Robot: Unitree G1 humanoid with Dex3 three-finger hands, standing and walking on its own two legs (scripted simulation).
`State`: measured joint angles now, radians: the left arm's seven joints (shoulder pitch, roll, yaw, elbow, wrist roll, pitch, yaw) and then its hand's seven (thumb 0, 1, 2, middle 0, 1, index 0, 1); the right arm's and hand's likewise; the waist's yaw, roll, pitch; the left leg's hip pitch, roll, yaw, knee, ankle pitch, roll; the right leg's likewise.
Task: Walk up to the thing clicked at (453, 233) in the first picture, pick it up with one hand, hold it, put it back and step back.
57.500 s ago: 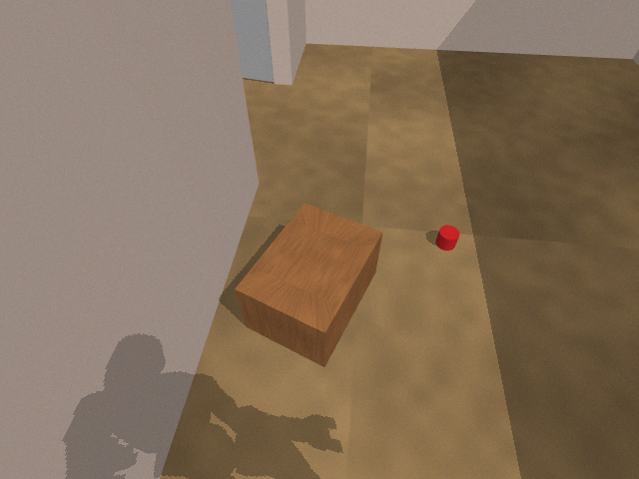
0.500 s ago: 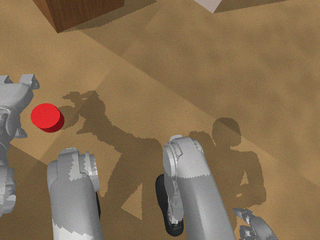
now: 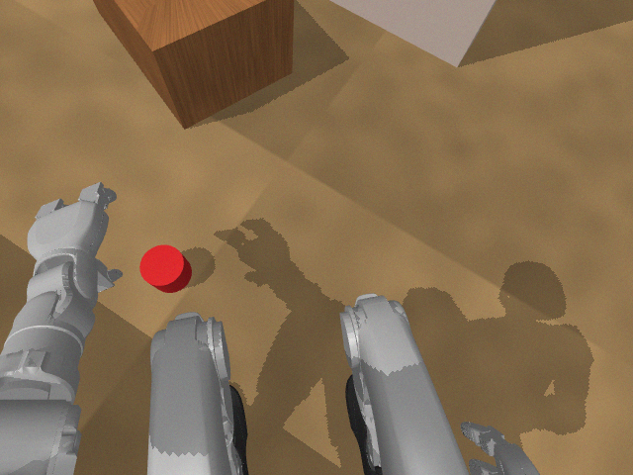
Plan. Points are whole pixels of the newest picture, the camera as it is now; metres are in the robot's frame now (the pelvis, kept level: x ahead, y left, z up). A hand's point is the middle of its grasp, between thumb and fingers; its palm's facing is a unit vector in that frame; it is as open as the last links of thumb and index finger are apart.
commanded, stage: home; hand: left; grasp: from above
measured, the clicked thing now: (167, 269) +0.46 +0.26 -0.36
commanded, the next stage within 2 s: none
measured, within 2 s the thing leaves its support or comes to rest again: neither
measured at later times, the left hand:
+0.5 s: hand (13, 385) +0.25 +0.23 +0.10, palm faces -0.05 -0.89 -0.45, open 7.4 cm
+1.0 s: hand out of the picture +0.22 +0.21 +0.27, palm faces +0.20 -0.96 -0.20, open 7.4 cm
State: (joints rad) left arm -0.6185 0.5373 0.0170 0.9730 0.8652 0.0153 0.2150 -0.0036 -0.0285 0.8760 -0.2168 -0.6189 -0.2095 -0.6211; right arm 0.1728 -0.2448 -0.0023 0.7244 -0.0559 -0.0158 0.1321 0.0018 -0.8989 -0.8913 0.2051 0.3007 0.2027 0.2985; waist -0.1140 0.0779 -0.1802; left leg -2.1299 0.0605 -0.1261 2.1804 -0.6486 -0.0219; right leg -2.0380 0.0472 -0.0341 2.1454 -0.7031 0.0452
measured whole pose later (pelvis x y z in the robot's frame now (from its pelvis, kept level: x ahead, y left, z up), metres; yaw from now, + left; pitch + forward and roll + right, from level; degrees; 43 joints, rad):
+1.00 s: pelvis +0.09 +0.01 +0.31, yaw +8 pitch +11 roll -3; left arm 0.53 0.22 0.04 -0.17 -0.07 0.48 0.05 0.01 0.91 0.90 -0.20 -0.30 -0.21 -0.30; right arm 0.32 -0.22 0.03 0.52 0.02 -0.20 -0.19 0.01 -0.91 -0.90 0.21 0.30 0.20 0.30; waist -0.06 0.06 -0.21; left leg -0.75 0.04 -0.06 1.02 -0.47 -0.02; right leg -0.65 -0.01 -0.04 0.95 -0.50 0.03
